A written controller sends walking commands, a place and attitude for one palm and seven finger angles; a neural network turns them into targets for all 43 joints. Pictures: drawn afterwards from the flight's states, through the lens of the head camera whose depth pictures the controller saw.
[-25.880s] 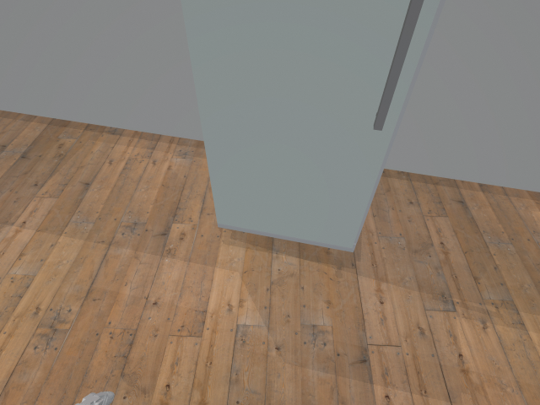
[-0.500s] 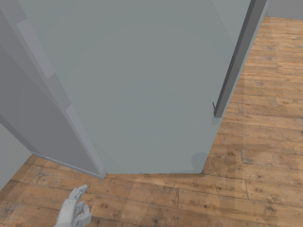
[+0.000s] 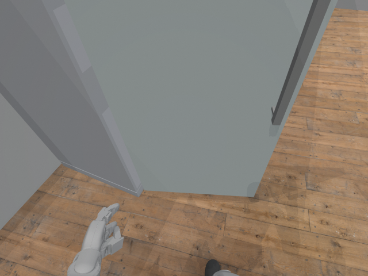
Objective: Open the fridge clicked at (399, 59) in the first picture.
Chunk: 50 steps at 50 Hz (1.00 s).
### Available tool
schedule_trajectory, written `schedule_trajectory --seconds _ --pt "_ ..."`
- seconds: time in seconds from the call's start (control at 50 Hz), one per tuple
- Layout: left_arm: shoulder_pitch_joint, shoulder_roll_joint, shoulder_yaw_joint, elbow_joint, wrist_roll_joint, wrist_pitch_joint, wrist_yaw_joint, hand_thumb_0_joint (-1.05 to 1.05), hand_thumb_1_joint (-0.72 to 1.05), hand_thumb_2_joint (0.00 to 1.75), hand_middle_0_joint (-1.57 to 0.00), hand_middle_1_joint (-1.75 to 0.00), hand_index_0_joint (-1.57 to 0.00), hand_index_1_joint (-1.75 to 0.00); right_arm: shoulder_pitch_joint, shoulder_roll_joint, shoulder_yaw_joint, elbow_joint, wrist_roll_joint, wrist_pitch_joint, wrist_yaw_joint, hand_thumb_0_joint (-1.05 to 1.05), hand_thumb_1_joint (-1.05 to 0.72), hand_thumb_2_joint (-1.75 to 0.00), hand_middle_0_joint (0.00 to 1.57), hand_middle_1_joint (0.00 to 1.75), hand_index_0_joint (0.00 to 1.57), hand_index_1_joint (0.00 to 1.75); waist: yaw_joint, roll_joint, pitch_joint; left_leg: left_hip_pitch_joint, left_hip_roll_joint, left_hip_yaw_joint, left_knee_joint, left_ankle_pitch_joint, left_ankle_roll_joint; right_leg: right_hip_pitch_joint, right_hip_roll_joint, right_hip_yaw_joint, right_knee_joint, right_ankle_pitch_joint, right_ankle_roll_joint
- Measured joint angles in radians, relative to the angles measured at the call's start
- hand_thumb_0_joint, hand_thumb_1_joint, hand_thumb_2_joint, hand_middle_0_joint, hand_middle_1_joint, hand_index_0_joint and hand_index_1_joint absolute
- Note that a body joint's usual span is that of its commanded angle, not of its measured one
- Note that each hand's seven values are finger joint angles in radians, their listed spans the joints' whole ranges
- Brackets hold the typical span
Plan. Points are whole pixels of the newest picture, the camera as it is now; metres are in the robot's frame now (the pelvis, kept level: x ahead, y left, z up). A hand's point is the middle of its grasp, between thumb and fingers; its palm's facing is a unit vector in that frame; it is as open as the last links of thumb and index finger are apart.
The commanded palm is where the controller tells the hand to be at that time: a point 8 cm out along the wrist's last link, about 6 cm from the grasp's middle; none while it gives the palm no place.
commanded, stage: step back with the hand held close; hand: right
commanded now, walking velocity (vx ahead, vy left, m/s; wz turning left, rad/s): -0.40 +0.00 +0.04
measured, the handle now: (297, 52) +0.57 -0.24 +0.19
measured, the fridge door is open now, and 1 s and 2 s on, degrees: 71 71 71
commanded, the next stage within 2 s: stop stepping back and stand still in 0.14 s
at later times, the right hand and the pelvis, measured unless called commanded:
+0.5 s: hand out of the picture +0.10 -0.29 +0.18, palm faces +0.37 +0.80 -0.48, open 7.4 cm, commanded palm +0.05 -0.32 +0.19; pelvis -0.10 -0.03 +0.01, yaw +1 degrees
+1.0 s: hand out of the picture +0.08 -0.32 +0.17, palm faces +0.48 +0.78 -0.40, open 7.4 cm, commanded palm +0.03 -0.35 +0.19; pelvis -0.11 -0.05 +0.00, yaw -1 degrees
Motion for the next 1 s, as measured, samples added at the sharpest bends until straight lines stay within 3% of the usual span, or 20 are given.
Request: schedule_trajectory --seconds 0.04,0.1,0.14,0.18,0.2,0.26,0.32,0.4,0.44,0.48,0.54,0.58,0.62,0.68,0.7,0.76,0.82,0.9,0.96,1.0 --pt "0.027 -0.001 0.003 0.010 -0.003 0.010 -0.005 0.01 0.90 0.90 -0.21 -0.30 -0.21 -0.31 0.044 -0.005 0.001 -0.014 -0.004 0.007 -0.002 0.01 -0.89 -0.90 0.21 0.30 0.22 0.30 -0.003 0.016 -0.031 -0.014 0.014 -0.012 -0.001 0.042 -0.003 -0.064 0.024 0.033 0.223 -0.208 0.054" --pt "0.088 0.008 -0.002 0.046 0.003 0.024 -0.001 0.01 0.90 0.90 -0.21 -0.30 -0.21 -0.30 0.106 0.017 0.008 -0.026 -0.026 0.011 -0.016 0.01 -0.88 -0.90 0.22 0.30 0.22 0.30 -0.025 0.066 -0.090 -0.015 0.049 -0.057 -0.044 0.062 -0.018 -0.070 0.056 0.041 0.490 -0.344 0.074" --pt "0.112 0.023 -0.007 0.059 0.003 0.024 0.016 0.01 0.90 0.90 -0.21 -0.30 -0.21 -0.30 0.091 0.032 0.014 -0.011 -0.042 0.012 -0.030 0.01 -0.88 -0.90 0.22 0.30 0.22 0.30 -0.031 0.082 -0.093 -0.019 0.065 -0.067 -0.064 0.082 -0.032 0.005 0.048 0.036 0.422 -0.357 0.073" --pt "0.118 0.052 -0.008 0.058 -0.004 0.016 0.037 0.01 0.90 0.90 -0.21 -0.30 -0.21 -0.30 0.042 0.043 0.022 0.000 -0.049 0.018 -0.041 0.01 -0.88 -0.90 0.22 0.30 0.22 0.30 -0.025 0.061 -0.068 -0.042 0.060 -0.050 -0.038 0.084 -0.046 0.111 0.019 0.047 0.214 -0.175 0.064" --pt "0.114 0.066 0.000 0.054 -0.009 0.011 0.043 0.01 0.90 0.90 -0.21 -0.30 -0.21 -0.30 0.012 0.043 0.025 0.000 -0.049 0.020 -0.043 0.01 -0.88 -0.90 0.21 0.30 0.22 0.30 -0.019 0.042 -0.050 -0.065 0.053 -0.037 -0.003 0.076 -0.052 0.140 0.011 0.054 0.147 -0.160 0.039" --pt "0.066 0.040 0.015 0.065 -0.013 -0.004 0.034 0.01 0.90 0.90 -0.21 -0.30 -0.20 -0.30 -0.038 0.014 -0.001 0.011 -0.032 0.010 -0.035 0.01 -0.89 -0.90 0.21 0.30 0.21 0.30 -0.011 0.082 0.019 -0.143 0.059 -0.068 0.161 -0.038 -0.040 0.146 0.039 0.026 0.121 -0.202 0.002" --pt "0.064 0.013 0.012 0.041 -0.007 -0.044 0.008 0.01 0.90 0.90 -0.20 -0.30 -0.20 -0.30 0.014 0.011 -0.012 -0.022 -0.024 0.023 -0.027 0.01 -0.89 -0.90 0.21 0.30 0.21 0.30 0.017 0.056 0.034 -0.166 0.023 -0.033 0.257 -0.089 -0.032 0.148 0.017 0.031 0.089 -0.159 0.000" --pt "0.118 -0.012 -0.009 0.016 -0.009 -0.072 -0.004 0.01 0.90 0.90 -0.21 -0.30 -0.21 -0.30 0.133 -0.003 -0.017 -0.071 -0.023 0.021 -0.023 0.01 -0.89 -0.90 0.21 0.30 0.21 0.30 0.032 0.031 -0.014 -0.067 0.014 0.032 0.119 -0.090 -0.023 0.146 -0.001 0.033 0.058 -0.125 0.007" --pt "0.146 -0.017 -0.018 0.019 -0.005 -0.069 0.003 0.01 0.90 0.90 -0.21 -0.30 -0.21 -0.30 0.157 -0.014 -0.023 -0.056 -0.032 0.021 -0.025 0.01 -0.89 -0.90 0.21 0.30 0.22 0.30 0.031 0.035 -0.049 0.019 0.024 0.047 0.002 -0.094 -0.006 0.135 0.014 0.031 0.055 -0.137 0.014" --pt "0.151 -0.007 -0.017 0.043 0.003 -0.057 0.011 0.01 0.90 0.90 -0.21 -0.30 -0.21 -0.30 0.130 0.001 -0.014 -0.006 -0.036 0.024 -0.024 0.01 -0.89 -0.90 0.22 0.30 0.22 0.30 0.022 0.010 -0.059 0.044 0.019 0.057 -0.069 0.007 0.016 0.118 0.014 0.043 0.082 -0.192 0.029" --pt "0.161 0.013 -0.015 0.095 0.002 -0.037 0.017 0.01 0.90 0.90 -0.21 -0.30 -0.21 -0.31 0.085 0.040 0.007 0.055 -0.036 0.043 -0.033 0.01 -0.89 -0.90 0.22 0.30 0.22 0.30 -0.017 0.012 -0.084 0.033 0.032 0.045 -0.066 0.074 0.039 0.071 0.034 0.064 0.292 -0.299 0.053" --pt "0.175 0.029 -0.014 0.122 0.000 -0.031 0.020 0.01 0.90 0.90 -0.21 -0.30 -0.21 -0.31 0.051 0.083 0.026 0.097 -0.042 0.048 -0.047 0.01 -0.89 -0.90 0.21 0.30 0.22 0.30 -0.033 0.024 -0.106 0.028 0.047 0.034 -0.054 0.082 0.030 0.073 0.038 0.061 0.395 -0.332 0.048" --pt "0.190 0.045 -0.010 0.137 -0.001 -0.034 0.028 0.01 0.90 0.90 -0.21 -0.30 -0.21 -0.31 0.004 0.121 0.051 0.140 -0.053 0.051 -0.060 0.01 -0.89 -0.90 0.21 0.30 0.21 0.30 -0.030 0.031 -0.121 0.023 0.063 0.045 -0.036 0.069 0.015 0.118 0.024 0.048 0.361 -0.356 0.035" --pt "0.195 0.075 0.002 0.129 -0.002 -0.054 0.041 0.01 0.90 0.90 -0.21 -0.30 -0.21 -0.31 -0.047 0.151 0.076 0.143 -0.061 0.054 -0.070 0.01 -0.89 -0.90 0.21 0.30 0.21 0.30 -0.004 0.017 -0.113 -0.012 0.071 0.077 0.048 0.028 -0.001 0.213 -0.005 0.057 0.169 -0.334 0.018" --pt "0.181 0.075 0.007 0.125 -0.003 -0.060 0.043 0.01 0.90 0.90 -0.21 -0.30 -0.21 -0.31 -0.054 0.146 0.072 0.132 -0.061 0.051 -0.071 0.01 -0.89 -0.90 0.21 0.30 0.21 0.30 0.005 0.023 -0.094 -0.028 0.075 0.070 0.093 0.004 -0.003 0.208 0.001 0.054 0.171 -0.263 0.020" --pt "0.157 0.040 0.008 0.114 0.000 -0.078 0.037 0.01 0.90 0.90 -0.21 -0.30 -0.20 -0.30 -0.017 0.101 0.034 0.103 -0.060 0.039 -0.063 0.01 -0.89 -0.90 0.21 0.30 0.21 0.30 0.027 0.051 -0.069 -0.082 0.061 0.025 0.236 -0.090 -0.008 0.217 0.017 0.035 0.176 -0.253 0.024" --pt "0.173 0.012 -0.004 0.089 0.002 -0.095 0.022 0.01 0.90 0.90 -0.20 -0.30 -0.20 -0.30 0.026 0.064 0.008 0.077 -0.065 0.029 -0.057 0.01 -0.89 -0.90 0.21 0.30 0.21 0.30 0.040 0.031 -0.065 -0.062 0.042 0.052 0.171 -0.086 -0.005 0.228 0.008 0.051 0.141 -0.246 0.028" --pt "0.181 0.008 -0.018 0.076 0.004 -0.088 0.007 0.01 0.90 0.90 -0.21 -0.30 -0.20 -0.30 0.054 0.043 -0.006 0.061 -0.066 0.004 -0.050 0.01 -0.89 -0.90 0.21 0.30 0.21 0.30 0.018 -0.005 -0.055 -0.023 0.027 0.071 0.032 0.069 0.023 0.183 -0.006 0.064 0.221 -0.319 0.035" --pt "0.173 0.021 -0.013 0.111 0.000 -0.072 0.000 0.01 0.90 0.90 -0.21 -0.30 -0.21 -0.30 0.038 0.077 0.020 0.081 -0.063 -0.001 -0.046 0.01 -0.89 -0.90 0.21 0.30 0.21 0.30 -0.011 -0.017 -0.052 -0.021 0.028 0.067 0.042 0.054 0.026 0.146 0.005 0.071 0.344 -0.372 0.035" --pt "0.166 0.029 -0.015 0.124 -0.002 -0.066 0.002 0.01 0.90 0.90 -0.21 -0.30 -0.21 -0.30 0.030 0.103 0.033 0.096 -0.062 0.000 -0.050 0.01 -0.89 -0.90 0.21 0.30 0.21 0.30 -0.019 -0.011 -0.046 -0.011 0.037 0.060 0.044 0.040 0.016 0.172 0.008 0.062 0.285 -0.346 0.030"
